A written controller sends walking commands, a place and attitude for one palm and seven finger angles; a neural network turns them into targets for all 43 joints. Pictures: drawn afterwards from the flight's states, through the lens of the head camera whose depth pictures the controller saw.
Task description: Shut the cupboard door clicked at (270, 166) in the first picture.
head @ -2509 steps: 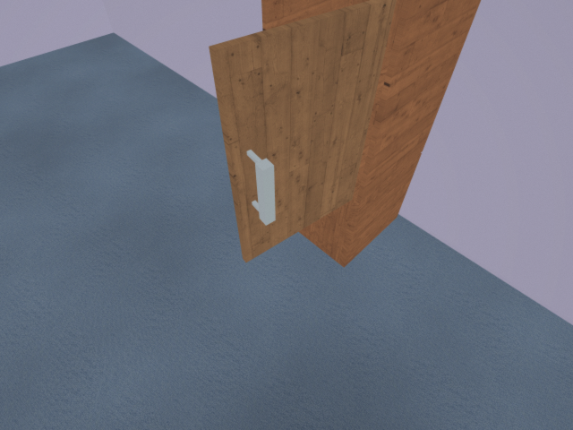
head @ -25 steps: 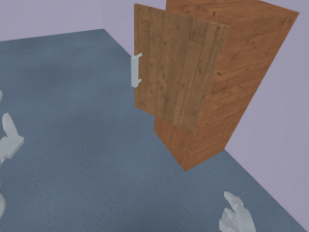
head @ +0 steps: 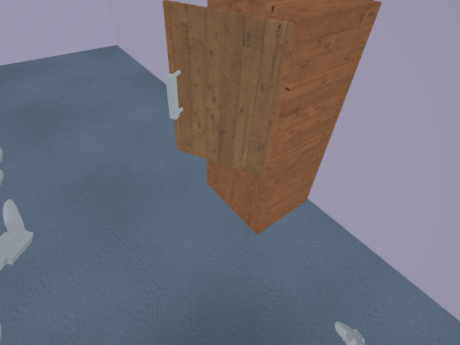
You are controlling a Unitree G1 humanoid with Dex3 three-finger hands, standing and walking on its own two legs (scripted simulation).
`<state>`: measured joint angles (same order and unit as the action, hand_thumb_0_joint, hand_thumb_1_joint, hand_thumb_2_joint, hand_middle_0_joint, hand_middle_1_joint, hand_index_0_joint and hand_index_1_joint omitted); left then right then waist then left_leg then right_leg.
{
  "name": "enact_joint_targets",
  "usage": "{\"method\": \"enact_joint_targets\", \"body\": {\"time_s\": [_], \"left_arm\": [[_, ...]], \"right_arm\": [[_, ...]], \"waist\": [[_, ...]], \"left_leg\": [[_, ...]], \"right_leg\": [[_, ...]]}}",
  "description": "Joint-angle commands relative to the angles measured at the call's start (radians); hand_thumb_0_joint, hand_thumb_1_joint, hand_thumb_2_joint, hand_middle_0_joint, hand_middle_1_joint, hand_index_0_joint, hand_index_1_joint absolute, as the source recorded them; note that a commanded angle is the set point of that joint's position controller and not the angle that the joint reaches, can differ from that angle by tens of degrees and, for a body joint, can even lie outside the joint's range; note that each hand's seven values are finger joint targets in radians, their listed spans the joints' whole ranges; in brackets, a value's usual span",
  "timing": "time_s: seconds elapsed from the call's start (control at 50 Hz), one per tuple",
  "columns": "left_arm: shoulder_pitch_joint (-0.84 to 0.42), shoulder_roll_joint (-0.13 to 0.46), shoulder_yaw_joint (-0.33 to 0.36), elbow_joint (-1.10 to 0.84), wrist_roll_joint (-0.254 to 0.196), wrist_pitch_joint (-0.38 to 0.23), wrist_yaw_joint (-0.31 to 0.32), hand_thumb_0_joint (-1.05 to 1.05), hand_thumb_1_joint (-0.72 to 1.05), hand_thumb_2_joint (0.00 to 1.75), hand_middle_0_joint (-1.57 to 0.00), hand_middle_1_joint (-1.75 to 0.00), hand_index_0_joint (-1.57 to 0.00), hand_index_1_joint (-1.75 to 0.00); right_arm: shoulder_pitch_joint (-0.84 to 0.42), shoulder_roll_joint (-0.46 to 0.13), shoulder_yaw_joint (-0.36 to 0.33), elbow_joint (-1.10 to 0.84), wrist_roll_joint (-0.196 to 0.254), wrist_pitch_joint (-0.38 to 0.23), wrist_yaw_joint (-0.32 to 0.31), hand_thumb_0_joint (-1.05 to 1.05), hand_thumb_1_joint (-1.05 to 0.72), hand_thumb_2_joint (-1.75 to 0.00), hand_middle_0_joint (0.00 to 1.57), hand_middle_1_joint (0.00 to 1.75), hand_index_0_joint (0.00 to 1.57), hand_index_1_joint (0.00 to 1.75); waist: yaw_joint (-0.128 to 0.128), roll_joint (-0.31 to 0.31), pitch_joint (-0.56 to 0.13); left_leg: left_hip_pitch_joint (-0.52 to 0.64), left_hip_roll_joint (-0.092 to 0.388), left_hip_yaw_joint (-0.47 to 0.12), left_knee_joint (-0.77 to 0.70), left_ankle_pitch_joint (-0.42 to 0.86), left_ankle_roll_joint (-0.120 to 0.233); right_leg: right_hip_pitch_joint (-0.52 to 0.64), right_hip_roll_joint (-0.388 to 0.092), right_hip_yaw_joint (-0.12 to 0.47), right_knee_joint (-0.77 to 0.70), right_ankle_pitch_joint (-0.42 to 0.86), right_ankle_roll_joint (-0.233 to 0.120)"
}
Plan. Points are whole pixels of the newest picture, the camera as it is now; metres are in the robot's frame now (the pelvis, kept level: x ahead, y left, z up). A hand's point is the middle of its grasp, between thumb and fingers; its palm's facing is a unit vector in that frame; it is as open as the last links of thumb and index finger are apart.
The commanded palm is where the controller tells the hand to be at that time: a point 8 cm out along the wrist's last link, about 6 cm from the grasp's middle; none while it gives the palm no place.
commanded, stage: stop stepping back and stand still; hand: left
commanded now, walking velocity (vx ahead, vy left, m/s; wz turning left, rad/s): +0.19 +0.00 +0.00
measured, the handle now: (176, 94) +0.97 +0.19 -0.04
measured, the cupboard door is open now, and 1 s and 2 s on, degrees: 29 29 29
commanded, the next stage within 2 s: let the arm hang, fingers relaxed in 0.78 s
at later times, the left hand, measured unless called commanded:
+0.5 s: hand (27, 224) +0.24 +0.28 +0.16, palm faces +0.43 -0.81 -0.40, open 7.5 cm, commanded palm +0.17 +0.32 +0.19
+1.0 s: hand (57, 292) +0.22 +0.29 +0.01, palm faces +0.17 -0.89 -0.42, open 7.4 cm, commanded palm none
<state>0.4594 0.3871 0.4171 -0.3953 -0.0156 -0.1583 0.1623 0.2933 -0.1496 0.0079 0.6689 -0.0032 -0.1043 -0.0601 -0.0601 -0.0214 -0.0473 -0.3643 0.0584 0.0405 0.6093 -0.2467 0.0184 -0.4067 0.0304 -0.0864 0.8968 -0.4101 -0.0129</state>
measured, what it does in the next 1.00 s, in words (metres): steps on the spot: right foot, then left foot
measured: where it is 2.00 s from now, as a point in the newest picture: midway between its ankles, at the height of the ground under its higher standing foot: outside the picture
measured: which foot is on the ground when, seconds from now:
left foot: down 0.00-0.06, up 0.08-0.34, down 0.36-1.00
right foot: up 0.00-0.04, down 0.06-1.00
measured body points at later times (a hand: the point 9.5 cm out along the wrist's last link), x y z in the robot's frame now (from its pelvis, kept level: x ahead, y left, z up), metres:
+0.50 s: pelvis +0.03 +0.02 +0.00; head +0.04 +0.04 +0.45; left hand +0.21 +0.32 +0.18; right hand +0.21 -0.23 -0.07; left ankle +0.06 +0.13 -0.73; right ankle -0.02 -0.08 -0.73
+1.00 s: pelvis +0.01 +0.04 +0.00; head +0.01 +0.02 +0.45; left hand +0.20 +0.33 +0.03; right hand +0.17 -0.21 -0.11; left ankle +0.06 +0.13 -0.73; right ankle -0.02 -0.08 -0.73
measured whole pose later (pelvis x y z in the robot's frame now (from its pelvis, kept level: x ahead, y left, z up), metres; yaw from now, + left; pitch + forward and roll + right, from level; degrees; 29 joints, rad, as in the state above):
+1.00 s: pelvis +0.01 +0.04 +0.00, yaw +1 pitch +1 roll -1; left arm 0.33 0.32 0.13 0.13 0.01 -0.01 0.04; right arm 0.19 -0.30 0.00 0.75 0.00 -0.04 0.00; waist 0.01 0.07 -0.04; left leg -0.37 0.02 0.10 0.60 -0.24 0.05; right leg -0.23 -0.02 -0.07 0.56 -0.35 0.01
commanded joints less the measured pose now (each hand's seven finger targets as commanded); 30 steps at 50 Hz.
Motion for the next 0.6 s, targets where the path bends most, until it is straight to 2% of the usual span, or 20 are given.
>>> {"method": "enact_joint_targets", "body": {"time_s": [0.0,0.02,0.04,0.06,0.08,0.1,0.12,0.16,0.18,0.22,0.26,0.28,0.32,0.34,0.36,0.38,0.4,0.42,0.5,0.58], "left_arm": [[0.093,0.279,0.171,-0.388,0.01,-0.081,0.022,0.0,0.9,0.9,-0.2,-0.3,-0.2,-0.3],[0.105,0.286,0.188,-0.387,0.005,-0.077,0.025,0.0,0.9,0.9,-0.2,-0.3,-0.2,-0.3],[0.067,0.313,0.211,-0.39,-0.004,-0.074,0.031,0.0,0.9,0.9,-0.2,-0.3,-0.2,-0.3],[-0.013,0.342,0.237,-0.397,-0.016,-0.101,0.034,0.0,0.9,0.9,-0.2,-0.3,-0.2,-0.3],[0.022,0.331,0.256,-0.319,-0.018,-0.118,0.036,0.0,0.9,0.9,-0.2,-0.3,-0.2,-0.3],[0.0,0.294,0.22,-0.302,-0.008,-0.101,0.038,0.0,0.9,0.9,-0.2,-0.3,-0.2,-0.3],[0.058,0.252,0.194,-0.249,-0.017,-0.097,0.033,0.0,0.9,0.9,-0.2,-0.3,-0.2,-0.3],[0.067,0.222,0.166,-0.174,-0.021,-0.105,0.028,0.0,0.9,0.9,-0.2,-0.3,-0.2,-0.3],[0.031,0.203,0.136,-0.147,-0.021,-0.104,0.026,0.0,0.9,0.9,-0.2,-0.3,-0.2,-0.3],[-0.03,0.179,0.084,-0.126,-0.017,-0.097,0.029,0.0,0.9,0.9,-0.2,-0.3,-0.2,-0.3],[-0.072,0.152,0.034,-0.123,-0.017,-0.084,0.031,0.0,0.9,0.9,-0.2,-0.3,-0.2,-0.3],[-0.085,0.153,0.026,-0.148,-0.017,-0.081,0.031,0.0,0.9,0.9,-0.2,-0.3,-0.2,-0.3],[-0.075,0.167,0.031,-0.2,-0.015,-0.083,0.029,0.0,0.9,0.9,-0.2,-0.3,-0.2,-0.3],[-0.09,0.179,0.038,-0.262,-0.013,-0.088,0.028,0.0,0.9,0.9,-0.2,-0.3,-0.2,-0.3],[-0.096,0.206,0.066,-0.309,-0.012,-0.094,0.03,0.0,0.9,0.9,-0.2,-0.3,-0.2,-0.3],[-0.07,0.221,0.091,-0.317,-0.011,-0.097,0.03,0.0,0.9,0.9,-0.2,-0.3,-0.2,-0.3],[-0.059,0.277,0.148,-0.368,-0.008,-0.104,0.03,0.0,0.9,0.9,-0.2,-0.3,-0.2,-0.3],[-0.044,0.25,0.13,-0.4,-0.009,-0.11,0.027,0.0,0.9,0.9,-0.2,-0.3,-0.2,-0.3],[0.062,0.265,0.181,-0.4,-0.024,-0.114,0.032,0.0,0.9,0.9,-0.2,-0.3,-0.2,-0.3],[0.157,0.222,0.177,-0.313,-0.047,-0.094,0.025,0.0,0.9,0.9,-0.2,-0.3,-0.2,-0.3]], "right_arm": [[-0.16,-0.171,-0.052,-0.186,-0.008,-0.019,-0.003,0.0,-0.9,-0.9,0.2,0.3,0.2,0.3],[-0.157,-0.146,-0.051,-0.186,-0.008,-0.003,-0.002,0.0,-0.9,-0.9,0.2,0.3,0.2,0.3],[-0.163,-0.147,-0.059,-0.187,0.0,0.002,-0.004,0.0,-0.9,-0.9,0.2,0.3,0.2,0.3],[-0.151,-0.169,-0.06,-0.158,-0.016,-0.006,-0.01,0.0,-0.9,-0.9,0.2,0.3,0.2,0.3],[-0.115,-0.148,-0.056,-0.13,-0.024,-0.012,-0.011,0.0,-0.9,-0.9,0.2,0.3,0.2,0.3],[-0.123,-0.15,-0.062,-0.132,-0.009,-0.01,-0.009,0.0,-0.9,-0.9,0.2,0.3,0.2,0.3],[-0.125,-0.15,-0.064,-0.138,-0.008,-0.006,-0.018,0.0,-0.9,-0.9,0.2,0.3,0.2,0.3],[-0.126,-0.144,-0.048,-0.132,-0.008,0.001,-0.024,0.0,-0.9,-0.9,0.2,0.3,0.2,0.3],[-0.13,-0.142,-0.043,-0.132,-0.004,-0.001,-0.025,0.0,-0.9,-0.9,0.2,0.3,0.2,0.3],[-0.151,-0.146,-0.039,-0.141,0.001,-0.017,-0.033,0.0,-0.9,-0.9,0.2,0.3,0.2,0.3],[-0.15,-0.16,-0.048,-0.145,0.001,-0.03,-0.037,0.0,-0.9,-0.9,0.2,0.3,0.2,0.3],[-0.148,-0.172,-0.054,-0.15,0.002,-0.034,-0.037,0.0,-0.9,-0.9,0.2,0.3,0.2,0.3],[-0.153,-0.19,-0.062,-0.161,0.008,-0.036,-0.041,0.0,-0.9,-0.9,0.2,0.3,0.2,0.3],[-0.163,-0.204,-0.067,-0.177,0.013,-0.033,-0.04,0.0,-0.9,-0.9,0.2,0.3,0.2,0.3],[-0.169,-0.209,-0.065,-0.19,0.019,-0.03,-0.039,0.0,-0.9,-0.9,0.2,0.3,0.2,0.3],[-0.163,-0.197,-0.057,-0.188,0.021,-0.03,-0.039,0.0,-0.9,-0.9,0.2,0.3,0.2,0.3],[-0.161,-0.185,-0.046,-0.182,0.009,-0.032,-0.039,0.0,-0.9,-0.9,0.2,0.3,0.2,0.3],[-0.168,-0.169,-0.04,-0.192,0.012,-0.034,-0.035,0.0,-0.9,-0.9,0.2,0.3,0.2,0.3],[-0.148,-0.169,-0.043,-0.205,0.013,-0.036,-0.025,0.0,-0.9,-0.9,0.2,0.3,0.2,0.3],[-0.127,-0.165,-0.043,-0.214,0.021,-0.005,-0.015,0.0,-0.9,-0.9,0.2,0.3,0.2,0.3]], "waist": [[0.076,0.184,-0.007],[0.075,-0.021,0.001],[0.073,-0.207,0.033],[0.041,-0.095,0.067],[0.028,-0.027,-0.024],[0.027,-0.037,-0.069],[0.034,0.006,-0.02],[0.038,0.008,0.018],[0.045,-0.022,0.035],[0.062,-0.106,0.044],[0.06,-0.157,0.041],[0.06,-0.143,0.036],[0.061,-0.06,0.021],[0.064,0.021,0.002],[0.067,0.067,-0.021],[0.065,0.1,-0.036],[0.064,0.199,-0.052],[0.062,0.207,-0.055],[0.057,0.18,-0.116],[0.045,0.119,-0.168]], "left_leg": [[-0.371,0.079,-0.069,-0.146,-0.481,0.027],[-0.418,0.002,0.004,0.154,-0.375,0.005],[-0.471,-0.06,0.0,0.441,-0.273,-0.016],[-0.439,-0.03,-0.046,0.548,-0.181,-0.03],[-0.412,-0.007,-0.05,0.544,-0.126,-0.038],[-0.38,-0.007,-0.061,0.526,-0.11,-0.038],[-0.34,0.008,-0.058,0.481,-0.066,-0.041],[-0.255,0.012,-0.018,0.326,-0.061,-0.033],[-0.187,0.003,0.009,0.242,-0.056,-0.025],[-0.064,-0.023,0.056,0.092,-0.049,-0.01],[0.059,-0.044,0.078,-0.024,0.011,0.0],[0.117,-0.037,0.069,-0.081,0.031,0.006],[0.189,0.024,-0.014,-0.17,0.062,0.031],[0.22,0.083,-0.087,-0.187,0.152,0.054],[0.235,0.128,-0.136,-0.178,0.239,0.069],[0.207,0.129,-0.131,-0.177,0.286,0.068],[0.182,0.114,-0.127,-0.194,0.306,0.06],[0.158,0.111,-0.121,-0.198,0.299,0.051],[0.147,0.08,-0.071,-0.144,0.385,0.016],[0.17,0.076,-0.034,-0.112,0.458,-0.002]], "right_leg": [[0.446,-0.01,0.027,-0.379,-0.116,-0.046],[0.401,-0.178,0.288,-0.558,-0.244,-0.113],[0.312,-0.398,0.683,-0.753,-0.312,-0.207],[0.256,-0.43,0.619,-0.753,-0.057,-0.216],[0.332,-0.394,0.503,-0.673,0.14,-0.219],[0.318,-0.37,0.539,-0.638,0.133,-0.199],[0.278,-0.346,0.477,-0.622,0.188,-0.196],[0.218,-0.309,0.336,-0.608,0.227,-0.179],[0.182,-0.285,0.271,-0.609,0.198,-0.157],[0.167,-0.252,0.206,-0.59,0.186,-0.124],[0.136,-0.224,0.186,-0.574,0.158,-0.09],[0.125,-0.209,0.176,-0.555,0.146,-0.072],[0.122,-0.178,0.162,-0.469,0.204,-0.022],[0.115,-0.138,0.147,-0.414,0.249,0.011],[0.114,-0.104,0.128,-0.386,0.281,0.034],[0.147,-0.086,0.109,-0.389,0.31,0.036],[0.168,-0.082,0.092,-0.375,0.315,0.025],[0.202,-0.075,0.078,-0.383,0.31,0.019],[0.291,-0.084,0.092,-0.413,0.446,-0.002],[0.317,-0.092,0.101,-0.407,0.573,-0.004]]}}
